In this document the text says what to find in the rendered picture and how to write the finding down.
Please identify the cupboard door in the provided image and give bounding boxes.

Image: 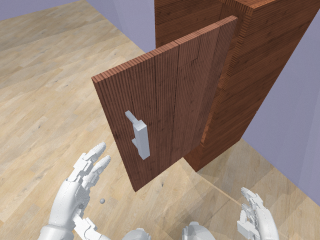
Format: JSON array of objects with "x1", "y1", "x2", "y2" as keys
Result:
[{"x1": 91, "y1": 15, "x2": 238, "y2": 192}]

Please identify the right robot shin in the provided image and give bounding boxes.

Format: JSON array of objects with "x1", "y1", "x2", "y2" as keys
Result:
[{"x1": 189, "y1": 221, "x2": 199, "y2": 225}]

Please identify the left robot hand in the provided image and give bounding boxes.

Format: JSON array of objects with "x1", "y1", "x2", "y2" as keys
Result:
[{"x1": 48, "y1": 142, "x2": 111, "y2": 240}]

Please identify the robot left thigh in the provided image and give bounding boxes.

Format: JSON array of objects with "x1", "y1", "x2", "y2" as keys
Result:
[{"x1": 122, "y1": 230, "x2": 151, "y2": 240}]

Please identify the left robot forearm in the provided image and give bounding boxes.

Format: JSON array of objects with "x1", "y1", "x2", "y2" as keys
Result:
[{"x1": 37, "y1": 224, "x2": 75, "y2": 240}]

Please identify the right robot hand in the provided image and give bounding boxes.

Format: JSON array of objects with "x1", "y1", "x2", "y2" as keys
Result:
[{"x1": 237, "y1": 187, "x2": 280, "y2": 240}]

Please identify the handle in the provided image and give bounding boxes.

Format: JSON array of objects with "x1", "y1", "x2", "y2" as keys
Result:
[{"x1": 125, "y1": 110, "x2": 150, "y2": 160}]

